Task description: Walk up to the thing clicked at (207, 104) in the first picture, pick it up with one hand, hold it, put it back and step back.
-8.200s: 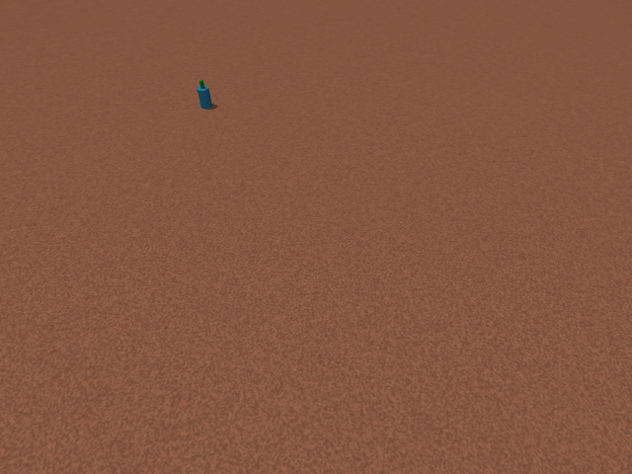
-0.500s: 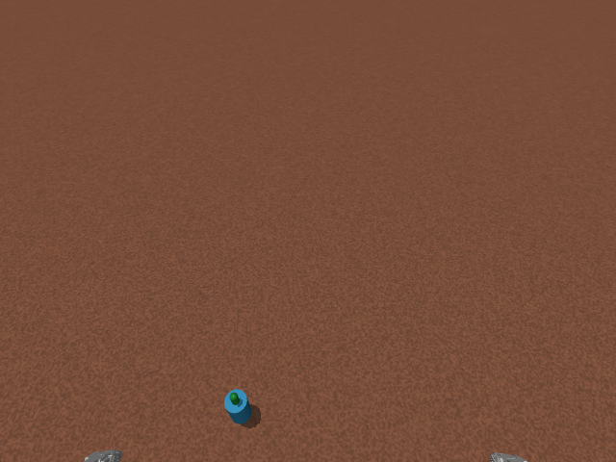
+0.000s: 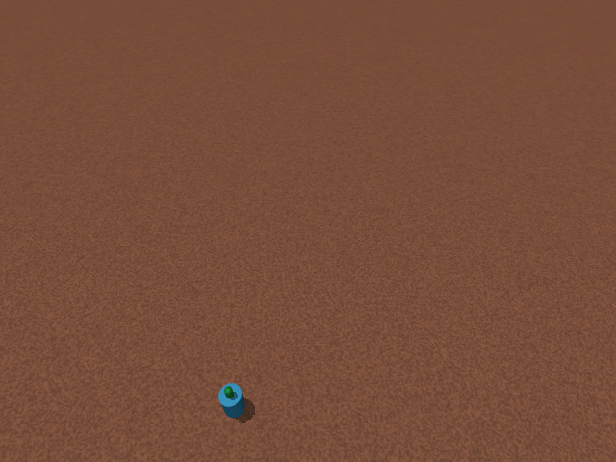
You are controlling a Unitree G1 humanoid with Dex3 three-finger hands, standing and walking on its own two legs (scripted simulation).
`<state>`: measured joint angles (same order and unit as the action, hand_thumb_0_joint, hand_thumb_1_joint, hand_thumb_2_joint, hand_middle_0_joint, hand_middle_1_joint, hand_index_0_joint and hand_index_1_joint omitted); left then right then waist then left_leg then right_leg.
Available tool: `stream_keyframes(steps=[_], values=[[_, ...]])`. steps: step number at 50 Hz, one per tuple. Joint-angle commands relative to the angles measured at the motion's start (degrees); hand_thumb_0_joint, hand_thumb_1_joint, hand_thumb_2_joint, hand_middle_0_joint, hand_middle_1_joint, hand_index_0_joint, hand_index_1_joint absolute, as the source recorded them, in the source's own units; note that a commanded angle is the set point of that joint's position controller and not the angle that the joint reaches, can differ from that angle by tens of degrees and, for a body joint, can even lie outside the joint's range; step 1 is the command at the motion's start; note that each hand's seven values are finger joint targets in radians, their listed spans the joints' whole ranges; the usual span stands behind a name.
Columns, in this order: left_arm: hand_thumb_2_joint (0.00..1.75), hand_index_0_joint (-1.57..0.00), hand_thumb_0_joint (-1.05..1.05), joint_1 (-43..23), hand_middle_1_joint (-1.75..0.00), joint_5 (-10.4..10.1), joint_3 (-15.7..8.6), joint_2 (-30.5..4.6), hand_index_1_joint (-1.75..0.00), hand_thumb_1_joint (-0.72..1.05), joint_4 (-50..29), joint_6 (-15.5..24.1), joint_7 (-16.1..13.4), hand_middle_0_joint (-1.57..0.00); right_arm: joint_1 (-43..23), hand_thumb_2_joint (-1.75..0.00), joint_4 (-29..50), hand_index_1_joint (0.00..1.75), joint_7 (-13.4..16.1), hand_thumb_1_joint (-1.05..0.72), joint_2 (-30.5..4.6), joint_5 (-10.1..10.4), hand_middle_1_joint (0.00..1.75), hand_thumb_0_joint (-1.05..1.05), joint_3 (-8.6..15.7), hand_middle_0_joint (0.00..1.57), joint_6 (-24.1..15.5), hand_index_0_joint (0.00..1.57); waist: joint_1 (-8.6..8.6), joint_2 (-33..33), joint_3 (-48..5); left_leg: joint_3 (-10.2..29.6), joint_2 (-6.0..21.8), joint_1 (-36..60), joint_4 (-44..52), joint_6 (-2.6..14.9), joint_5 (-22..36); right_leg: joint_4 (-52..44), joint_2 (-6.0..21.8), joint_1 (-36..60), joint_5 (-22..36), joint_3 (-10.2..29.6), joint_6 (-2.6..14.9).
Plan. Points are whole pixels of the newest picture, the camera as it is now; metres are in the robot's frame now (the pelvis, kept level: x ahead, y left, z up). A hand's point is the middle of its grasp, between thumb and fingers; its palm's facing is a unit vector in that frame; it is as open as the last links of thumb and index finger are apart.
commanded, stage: stand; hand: left
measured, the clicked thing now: (231, 398) +0.40 +0.21 -0.70
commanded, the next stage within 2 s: go down in 1.78 s
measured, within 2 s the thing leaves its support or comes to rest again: neither
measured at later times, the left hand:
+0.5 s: hand out of the picture +0.09 +0.26 -0.15, palm faces -0.02 -0.94 -0.35, open 7.3 cm
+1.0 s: hand out of the picture +0.10 +0.26 -0.15, palm faces -0.01 -0.94 -0.35, open 7.3 cm
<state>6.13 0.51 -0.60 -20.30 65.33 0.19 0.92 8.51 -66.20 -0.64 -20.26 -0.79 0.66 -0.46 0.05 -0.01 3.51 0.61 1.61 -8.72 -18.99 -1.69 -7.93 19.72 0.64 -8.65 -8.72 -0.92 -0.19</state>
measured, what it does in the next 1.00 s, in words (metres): stands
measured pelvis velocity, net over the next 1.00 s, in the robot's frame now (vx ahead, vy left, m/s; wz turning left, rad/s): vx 0.02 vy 0.00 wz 0.01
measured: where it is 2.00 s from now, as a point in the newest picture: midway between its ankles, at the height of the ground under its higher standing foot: outside the picture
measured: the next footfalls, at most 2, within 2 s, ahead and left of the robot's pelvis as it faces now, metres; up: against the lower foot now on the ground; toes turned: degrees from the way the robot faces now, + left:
none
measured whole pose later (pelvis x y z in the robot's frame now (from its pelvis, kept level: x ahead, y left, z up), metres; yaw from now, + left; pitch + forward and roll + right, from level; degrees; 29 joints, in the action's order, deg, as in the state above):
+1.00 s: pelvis +0.02 +0.00 +0.00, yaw +0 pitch -2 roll +0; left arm 5.8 0.5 -0.1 -20.1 64.6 0.5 0.3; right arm 5.9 -65.0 -0.4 -20.4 -0.4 -0.2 -0.5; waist -0.2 -0.6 3.1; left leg 0.8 1.4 -6.7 -18.2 -1.6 -9.5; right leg 18.8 0.8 -6.5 -10.4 -1.2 -0.4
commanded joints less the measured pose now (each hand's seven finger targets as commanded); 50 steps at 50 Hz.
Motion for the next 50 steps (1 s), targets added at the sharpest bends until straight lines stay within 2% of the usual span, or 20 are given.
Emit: stream_keyframes(steps=[1,5,10,14,21,28,31,33,39,43,50], values=[[0.90,-0.20,0.00,-2.69,-0.30,-0.14,-1.90,-12.00,-0.30,0.90,-3.90,1.41,-0.58,-0.20,-3.66,-0.90,3.65,0.30,0.81,-0.90,-12.10,-0.01,0.30,0.00,1.85,0.20,-1.40,0.20,-0.15,-0.42,-3.97,5.83,5.70,-0.32,4.53,2.41,-2.71,-4.51,6.33,0.65,-3.69,5.94,1.35],[0.90,-0.20,0.00,-2.23,-0.30,-0.14,-1.75,-11.86,-0.30,0.90,-3.92,1.39,-0.59,-0.20,-4.08,-0.90,3.58,0.30,0.87,-0.90,-12.28,0.00,0.30,0.00,1.70,0.20,-1.57,0.20,-0.39,-0.98,-4.49,5.88,5.93,0.30,4.69,2.43,-0.62,-3.43,6.38,1.21,-0.81,5.55,1.40],[0.90,-0.20,0.00,-2.03,-0.30,-0.01,-1.44,-11.79,-0.30,0.90,-3.90,1.49,-0.80,-0.20,-4.17,-0.90,3.68,0.30,0.80,-0.90,-12.25,0.21,0.30,0.00,1.70,0.20,-1.36,0.20,-0.01,0.33,-4.15,5.60,5.84,1.77,3.87,2.54,0.66,-4.14,6.51,0.10,-1.65,5.54,1.22],[0.90,-0.20,0.00,-2.22,-0.30,-0.05,-1.47,-11.95,-0.30,0.90,-4.05,1.62,-0.95,-0.20,-4.33,-0.90,3.82,0.30,0.75,-0.90,-12.01,0.15,0.30,0.00,1.68,0.20,-1.42,0.20,0.15,0.26,-5.08,5.25,5.87,2.12,3.43,2.54,3.90,-3.65,6.82,1.38,2.56,5.42,1.20],[0.90,-0.20,0.00,-2.40,-0.30,-0.12,-1.47,-11.81,-0.30,0.90,-4.25,1.68,-1.11,-0.20,-5.12,-0.90,4.10,0.30,0.84,-0.90,-12.00,0.29,0.30,0.00,1.58,0.20,-1.40,0.20,0.18,0.10,-5.45,4.71,5.91,2.72,2.99,2.33,6.63,-3.31,6.92,2.53,5.77,5.03,1.03],[0.90,-0.20,0.00,-2.06,-0.30,-0.13,-1.50,-12.07,-0.30,0.90,-4.07,1.70,-1.09,-0.20,-5.61,-0.90,4.14,0.30,0.76,-0.90,-11.91,0.41,0.30,0.00,1.38,0.20,-1.24,0.20,-0.02,-0.06,-4.63,4.82,5.77,2.53,3.25,2.23,5.06,-4.19,6.87,2.50,4.18,4.98,0.90],[0.90,-0.20,0.00,-2.67,-0.30,-0.16,-1.68,-12.30,-0.30,0.90,-4.15,1.62,-1.09,-0.20,-5.73,-0.90,4.26,0.30,0.88,-0.90,-12.09,0.29,0.30,0.00,1.33,0.20,-1.22,0.20,0.00,-0.45,-5.21,4.55,5.88,2.60,3.04,2.32,4.88,-4.14,7.25,3.11,4.90,5.49,1.04],[0.90,-0.20,0.00,-2.32,-0.30,-0.06,-1.63,-12.10,-0.30,0.90,-4.06,1.56,-1.18,-0.20,-6.12,-0.90,4.35,0.30,0.89,-0.90,-12.06,0.34,0.30,0.00,1.37,0.20,-1.23,0.20,-0.17,-0.42,-5.41,4.96,6.10,3.03,3.30,2.23,6.75,-3.73,6.99,3.48,5.31,4.83,1.02],[0.90,-0.20,0.00,-2.37,-0.30,-0.10,-1.72,-11.92,-0.30,0.90,-4.08,1.48,-1.11,-0.20,-5.42,-0.90,4.28,0.30,1.02,-0.90,-12.32,0.25,0.30,0.00,1.30,0.20,-1.24,0.20,-0.12,-0.63,-5.61,4.38,5.84,2.47,3.11,2.26,6.22,-3.82,7.20,4.15,6.02,5.03,1.21],[0.90,-0.20,0.00,-2.17,-0.30,-0.16,-1.68,-12.16,-0.30,0.90,-3.77,1.45,-1.10,-0.20,-5.52,-0.90,4.38,0.30,0.95,-0.90,-11.79,0.37,0.30,0.00,1.09,0.20,-1.22,0.20,-0.16,0.59,-4.49,4.77,5.72,2.20,3.65,2.05,4.49,-4.15,6.86,2.91,3.29,4.73,1.05],[0.90,-0.20,0.00,-1.90,-0.30,-0.06,-1.68,-12.11,-0.30,0.90,-4.06,1.58,-1.22,-0.20,-5.44,-0.90,4.46,0.30,1.02,-0.90,-12.34,0.29,0.30,0.00,1.29,0.20,-1.21,0.20,-0.31,-0.11,-5.61,4.70,5.96,3.27,2.72,2.27,7.27,-3.97,7.04,3.52,6.34,4.69,1.14]])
